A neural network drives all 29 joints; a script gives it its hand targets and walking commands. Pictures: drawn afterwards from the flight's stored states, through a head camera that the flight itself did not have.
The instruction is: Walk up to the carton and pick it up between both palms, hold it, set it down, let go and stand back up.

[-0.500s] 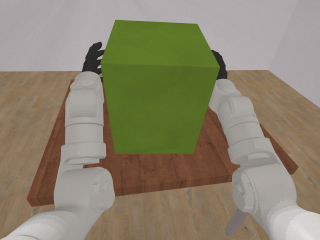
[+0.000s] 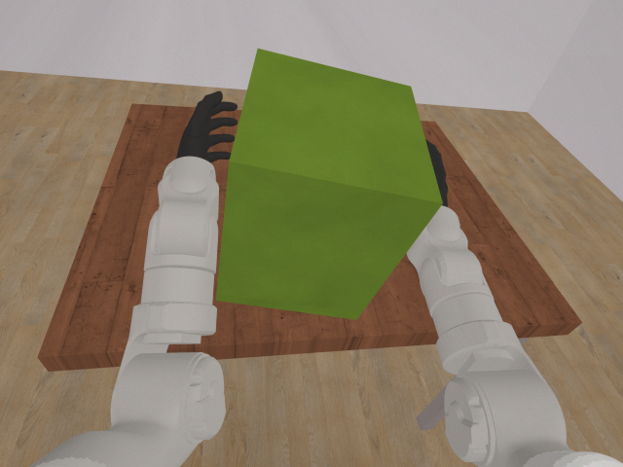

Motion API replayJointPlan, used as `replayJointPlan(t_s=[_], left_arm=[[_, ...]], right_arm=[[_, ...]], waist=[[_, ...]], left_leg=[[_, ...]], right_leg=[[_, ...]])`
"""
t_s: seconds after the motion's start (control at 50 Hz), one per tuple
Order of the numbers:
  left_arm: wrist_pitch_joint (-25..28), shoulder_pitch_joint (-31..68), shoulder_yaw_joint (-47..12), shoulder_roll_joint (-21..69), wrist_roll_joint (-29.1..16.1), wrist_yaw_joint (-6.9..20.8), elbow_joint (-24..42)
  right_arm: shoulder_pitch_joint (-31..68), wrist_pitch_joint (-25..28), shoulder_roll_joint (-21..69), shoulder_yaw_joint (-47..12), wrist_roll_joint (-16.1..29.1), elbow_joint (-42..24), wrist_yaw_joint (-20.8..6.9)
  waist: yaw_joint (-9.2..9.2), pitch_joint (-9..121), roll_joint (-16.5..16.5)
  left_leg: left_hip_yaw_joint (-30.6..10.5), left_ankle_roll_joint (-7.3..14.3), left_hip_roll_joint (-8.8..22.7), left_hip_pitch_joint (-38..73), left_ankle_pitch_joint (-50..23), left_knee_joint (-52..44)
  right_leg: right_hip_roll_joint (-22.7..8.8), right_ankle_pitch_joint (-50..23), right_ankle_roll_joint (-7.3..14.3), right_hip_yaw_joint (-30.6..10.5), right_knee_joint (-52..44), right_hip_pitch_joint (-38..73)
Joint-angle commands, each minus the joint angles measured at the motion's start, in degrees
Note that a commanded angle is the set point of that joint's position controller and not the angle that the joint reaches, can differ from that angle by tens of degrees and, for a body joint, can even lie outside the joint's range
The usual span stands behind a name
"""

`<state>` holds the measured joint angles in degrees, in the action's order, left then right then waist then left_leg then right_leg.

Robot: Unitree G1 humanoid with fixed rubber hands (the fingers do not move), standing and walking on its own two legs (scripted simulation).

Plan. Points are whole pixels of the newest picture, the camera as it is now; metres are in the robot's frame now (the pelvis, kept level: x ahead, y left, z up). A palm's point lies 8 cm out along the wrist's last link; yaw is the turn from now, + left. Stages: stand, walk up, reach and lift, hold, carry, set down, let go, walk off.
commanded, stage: set down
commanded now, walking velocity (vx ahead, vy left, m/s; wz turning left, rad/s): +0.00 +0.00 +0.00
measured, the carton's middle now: (311, 195) +0.40 +0.00 +0.15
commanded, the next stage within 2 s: none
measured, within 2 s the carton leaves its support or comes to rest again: neither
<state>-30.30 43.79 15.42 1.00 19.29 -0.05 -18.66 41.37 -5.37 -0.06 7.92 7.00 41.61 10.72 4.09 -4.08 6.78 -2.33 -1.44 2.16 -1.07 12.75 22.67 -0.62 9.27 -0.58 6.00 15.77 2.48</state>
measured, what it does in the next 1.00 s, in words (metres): stands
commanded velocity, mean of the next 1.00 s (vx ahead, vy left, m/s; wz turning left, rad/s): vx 0.00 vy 0.00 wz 0.00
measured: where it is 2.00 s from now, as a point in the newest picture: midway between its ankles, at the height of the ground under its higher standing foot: outside the picture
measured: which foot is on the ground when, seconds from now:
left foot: down 0.00-1.00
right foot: down 0.00-1.00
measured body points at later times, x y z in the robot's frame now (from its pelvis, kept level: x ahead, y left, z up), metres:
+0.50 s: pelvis +0.01 +0.00 +0.00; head -0.01 +0.04 +0.45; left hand +0.42 +0.14 +0.18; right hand +0.40 -0.16 +0.15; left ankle +0.01 +0.13 -0.75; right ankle +0.00 -0.12 -0.75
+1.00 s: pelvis +0.01 +0.00 +0.00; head +0.01 +0.03 +0.45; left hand +0.44 +0.13 +0.14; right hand +0.41 -0.16 +0.12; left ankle +0.01 +0.13 -0.75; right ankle +0.00 -0.12 -0.75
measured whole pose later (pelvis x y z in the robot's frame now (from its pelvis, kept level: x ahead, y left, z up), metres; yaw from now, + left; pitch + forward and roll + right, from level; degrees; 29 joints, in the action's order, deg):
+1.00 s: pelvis +0.01 +0.00 +0.00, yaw -1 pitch -3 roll -1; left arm -15.4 43.3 19.2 2.3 16.6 -2.7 -37.6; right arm 41.6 0.2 1.4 16.9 -3.7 50.9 7.8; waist 2.1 -0.6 2.9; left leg -1.2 -1.6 2.4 -5.7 11.9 20.2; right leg -0.4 8.4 -0.5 4.9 14.0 -3.0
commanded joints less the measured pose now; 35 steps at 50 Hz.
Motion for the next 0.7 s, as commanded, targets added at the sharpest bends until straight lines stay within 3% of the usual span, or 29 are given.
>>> replayJointPlan(t_s=[0.0,0.08,0.22,0.4,0.68], left_arm=[[0.87,33.09,-22.88,33.65,-6.23,8.12,0.19],[1.4,31.42,-22.0,33.9,-5.98,8.31,-0.31],[3.06,30.3,-21.52,33.97,-6.29,8.69,-1.33],[6.77,32.16,-23.15,35.48,-7.96,7.69,-3.4],[12.18,33.42,-18.71,35.06,-7.11,6.94,-11.56]], right_arm=[[53.18,5.55,23.24,-15.42,0.45,-19.59,-6.68],[52.85,5.7,23.53,-16.16,0.77,-19.5,-6.82],[51.46,6.33,24.18,-16.46,-0.29,-19.49,-7.08],[51.36,7.46,25.51,-16.04,-2.05,-18.51,-7.52],[49.65,8.73,27.21,-11.35,-6.37,-10.57,-9.0]], waist=[[0.94,26.33,-12.61],[0.78,28.35,-11.21],[0.87,28.38,-8.75],[0.84,30.23,-8.92],[-0.88,30.82,-8.82]], left_leg=[[4.16,-2.8,-3.9,8.1,-22.84,-1.96],[4.14,-3.03,-4.23,8.93,-27.26,-0.79],[4.2,-2.95,-4.3,7.94,-27.66,-1.09],[3.79,-3.46,-4.11,7.75,-26.93,-1.21],[4.83,-3.07,-4.26,3.97,-22.41,-2.85]], right_leg=[[3.23,-11.47,-0.96,2.31,-0.97,3.21],[3.72,-16.67,-1.39,2.17,-0.44,5.08],[4.0,-19.51,-1.68,2.12,-0.26,6.01],[3.88,-20.71,-1.45,1.76,-0.24,4.87],[3.27,-21.19,-1.67,1.08,-0.12,5.09]])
